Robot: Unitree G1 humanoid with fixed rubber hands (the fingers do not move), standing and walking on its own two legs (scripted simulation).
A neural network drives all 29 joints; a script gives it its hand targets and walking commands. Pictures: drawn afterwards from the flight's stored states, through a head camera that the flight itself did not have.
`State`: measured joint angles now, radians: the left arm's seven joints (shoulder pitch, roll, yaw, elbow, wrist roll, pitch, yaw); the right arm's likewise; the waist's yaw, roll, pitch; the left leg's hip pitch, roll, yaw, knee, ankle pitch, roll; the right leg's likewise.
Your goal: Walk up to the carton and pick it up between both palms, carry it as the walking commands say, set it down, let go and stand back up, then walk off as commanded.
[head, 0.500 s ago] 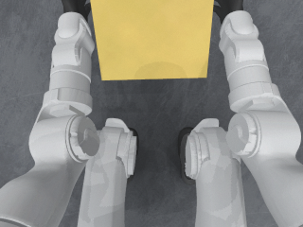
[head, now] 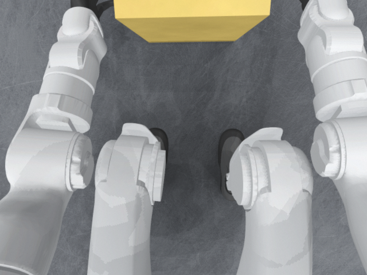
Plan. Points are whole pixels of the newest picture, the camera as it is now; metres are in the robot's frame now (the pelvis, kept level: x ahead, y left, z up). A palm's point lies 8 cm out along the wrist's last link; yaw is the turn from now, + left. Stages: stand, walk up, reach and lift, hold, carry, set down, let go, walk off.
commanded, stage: set down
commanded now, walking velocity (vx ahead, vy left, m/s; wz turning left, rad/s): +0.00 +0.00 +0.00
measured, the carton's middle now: out of the picture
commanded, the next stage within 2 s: let go in 1.52 s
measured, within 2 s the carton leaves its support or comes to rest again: neither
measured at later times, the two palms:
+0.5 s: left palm out of the picture +0.54 +0.19 -0.08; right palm out of the picture +0.56 -0.20 -0.08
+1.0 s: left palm out of the picture +0.53 +0.20 +0.06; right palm out of the picture +0.55 -0.21 +0.06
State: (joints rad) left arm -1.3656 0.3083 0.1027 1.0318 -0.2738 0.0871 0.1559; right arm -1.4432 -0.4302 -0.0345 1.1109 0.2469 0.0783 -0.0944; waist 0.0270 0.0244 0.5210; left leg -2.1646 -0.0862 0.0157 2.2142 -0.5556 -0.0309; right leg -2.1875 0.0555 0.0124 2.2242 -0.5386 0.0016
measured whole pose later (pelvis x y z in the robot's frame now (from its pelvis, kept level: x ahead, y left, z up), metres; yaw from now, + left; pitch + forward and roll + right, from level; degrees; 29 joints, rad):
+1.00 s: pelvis +0.00 +0.00 +0.19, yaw -1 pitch +28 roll +1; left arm -1.23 0.33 0.22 0.53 -0.18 0.37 0.16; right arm -1.33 -0.48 -0.17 0.73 0.18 0.34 -0.02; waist 0.04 0.00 0.52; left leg -1.61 -0.07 -0.03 1.58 -0.45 -0.02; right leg -1.63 0.05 0.02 1.59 -0.44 0.00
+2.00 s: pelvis +0.07 +0.00 +0.36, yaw -2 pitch +18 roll +0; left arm -0.27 0.21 0.10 0.38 -0.03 0.18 0.00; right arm -0.34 -0.25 -0.12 0.45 0.00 0.19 -0.01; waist 0.02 0.00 0.19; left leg -0.84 -0.05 -0.05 0.82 -0.30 0.00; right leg -0.85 0.05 0.05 0.82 -0.28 0.00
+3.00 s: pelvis +0.16 +0.00 +0.41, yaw -3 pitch +1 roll +0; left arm 0.30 0.22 0.02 0.63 0.05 -0.01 0.00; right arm 0.29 -0.18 -0.01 0.61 -0.05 0.00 0.01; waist 0.01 -0.01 -0.09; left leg -0.20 -0.03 -0.05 0.53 -0.33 0.02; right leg -0.21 0.05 0.07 0.51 -0.31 -0.01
